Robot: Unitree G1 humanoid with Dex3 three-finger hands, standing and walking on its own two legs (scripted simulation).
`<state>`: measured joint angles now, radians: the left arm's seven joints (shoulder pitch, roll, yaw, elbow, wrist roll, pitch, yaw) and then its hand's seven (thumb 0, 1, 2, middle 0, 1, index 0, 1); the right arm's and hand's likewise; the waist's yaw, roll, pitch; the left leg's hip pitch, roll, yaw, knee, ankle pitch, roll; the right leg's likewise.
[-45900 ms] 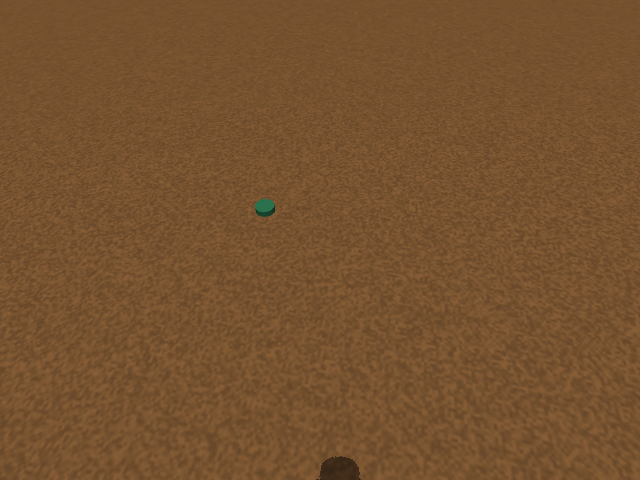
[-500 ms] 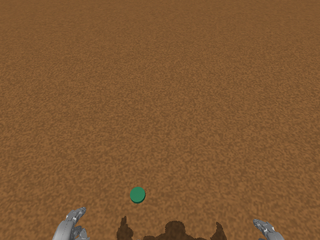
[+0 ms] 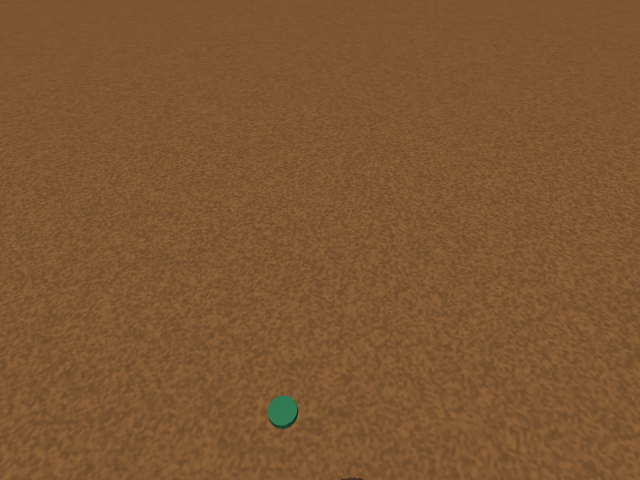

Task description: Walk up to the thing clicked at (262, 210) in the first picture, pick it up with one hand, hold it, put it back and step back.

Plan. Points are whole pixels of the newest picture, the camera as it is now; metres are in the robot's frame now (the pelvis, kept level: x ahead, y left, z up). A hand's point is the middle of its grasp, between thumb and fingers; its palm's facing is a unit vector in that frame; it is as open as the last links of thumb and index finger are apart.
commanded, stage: stand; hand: left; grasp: from above
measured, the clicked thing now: (282, 411) +0.50 +0.16 -0.76
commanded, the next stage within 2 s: step back in 1.86 s
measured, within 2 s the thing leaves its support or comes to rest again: neither
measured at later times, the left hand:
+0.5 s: hand out of the picture +0.04 +0.23 -0.16, palm faces +0.03 -0.94 -0.34, open 7.3 cm
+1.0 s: hand out of the picture +0.09 +0.22 -0.15, palm faces +0.02 -0.94 -0.33, open 7.3 cm
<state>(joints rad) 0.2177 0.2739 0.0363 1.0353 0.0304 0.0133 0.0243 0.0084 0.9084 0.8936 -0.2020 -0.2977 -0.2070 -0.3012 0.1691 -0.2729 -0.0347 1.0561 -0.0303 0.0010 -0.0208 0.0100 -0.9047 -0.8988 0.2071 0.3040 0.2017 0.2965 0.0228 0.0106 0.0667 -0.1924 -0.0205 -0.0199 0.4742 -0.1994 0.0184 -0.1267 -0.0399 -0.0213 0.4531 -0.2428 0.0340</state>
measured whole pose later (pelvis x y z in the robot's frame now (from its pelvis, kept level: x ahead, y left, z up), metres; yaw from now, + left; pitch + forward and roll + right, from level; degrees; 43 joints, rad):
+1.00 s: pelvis +0.02 -0.02 +0.01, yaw +0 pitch -4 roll +0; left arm 0.11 0.31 0.03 1.14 0.01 0.00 0.01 0.01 0.91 0.89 -0.20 -0.30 -0.21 -0.30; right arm 0.12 -0.32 -0.01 1.15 -0.02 0.00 -0.02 0.01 -0.91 -0.90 0.21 0.30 0.20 0.30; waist 0.00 0.02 0.07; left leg -0.12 0.00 -0.03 0.33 -0.15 -0.01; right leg -0.07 -0.02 -0.03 0.33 -0.20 0.01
